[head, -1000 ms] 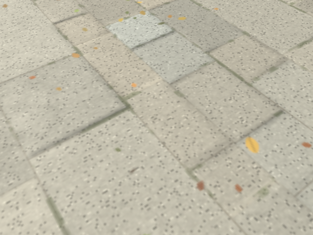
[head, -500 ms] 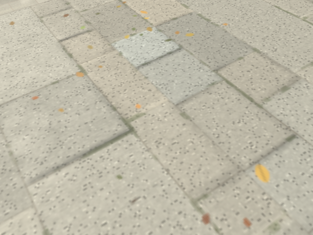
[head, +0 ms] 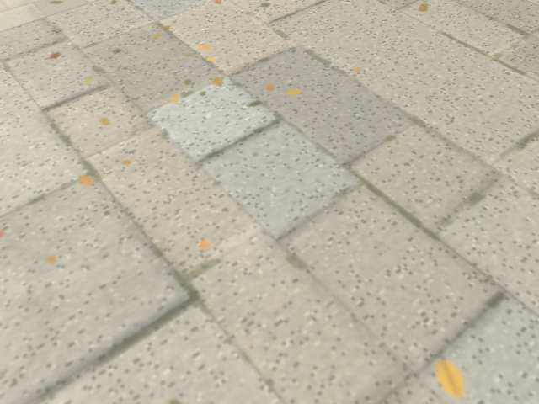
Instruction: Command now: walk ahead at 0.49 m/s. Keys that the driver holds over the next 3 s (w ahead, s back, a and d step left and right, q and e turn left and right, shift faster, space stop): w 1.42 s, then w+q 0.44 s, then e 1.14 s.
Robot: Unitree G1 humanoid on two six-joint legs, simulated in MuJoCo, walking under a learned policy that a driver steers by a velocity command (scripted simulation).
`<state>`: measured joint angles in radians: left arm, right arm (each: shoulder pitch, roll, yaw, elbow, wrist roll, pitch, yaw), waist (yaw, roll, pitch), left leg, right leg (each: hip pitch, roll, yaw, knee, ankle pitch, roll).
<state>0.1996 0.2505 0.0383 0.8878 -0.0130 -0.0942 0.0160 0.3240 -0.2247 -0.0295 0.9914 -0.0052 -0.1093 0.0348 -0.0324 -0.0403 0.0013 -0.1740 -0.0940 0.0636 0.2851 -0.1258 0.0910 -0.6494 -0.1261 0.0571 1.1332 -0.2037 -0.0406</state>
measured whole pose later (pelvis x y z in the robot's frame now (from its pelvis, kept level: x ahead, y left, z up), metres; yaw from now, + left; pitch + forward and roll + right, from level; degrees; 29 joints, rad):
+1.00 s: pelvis +0.55 -0.01 -0.01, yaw +1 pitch +2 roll +0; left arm 0.31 0.25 0.05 0.97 -0.02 -0.10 0.00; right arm 0.16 -0.24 -0.05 0.90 0.00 -0.10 0.04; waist 0.01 -0.02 0.03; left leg -0.37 -0.03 0.06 0.48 -0.15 0.07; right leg -0.38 -0.04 0.03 1.18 -0.38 -0.05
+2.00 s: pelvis +1.08 -0.02 -0.02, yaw +13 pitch +1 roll -2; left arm 0.35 0.23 0.06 1.02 -0.02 -0.06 0.02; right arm 0.03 -0.21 -0.06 0.84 0.00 -0.06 0.04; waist 0.05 0.02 0.04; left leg -0.51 0.03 0.04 0.54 0.00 0.11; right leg 0.09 -0.03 -0.25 0.37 -0.43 0.02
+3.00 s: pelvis +1.20 -0.01 -0.01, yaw -19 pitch +3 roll +1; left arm 0.13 0.31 0.09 0.74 -0.01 0.03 0.04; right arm 0.05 -0.29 -0.09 0.89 0.01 -0.03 -0.02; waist 0.01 -0.01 0.03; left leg -0.32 -0.03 -0.08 0.53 -0.26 -0.05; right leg -0.33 0.10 0.20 0.51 -0.22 -0.03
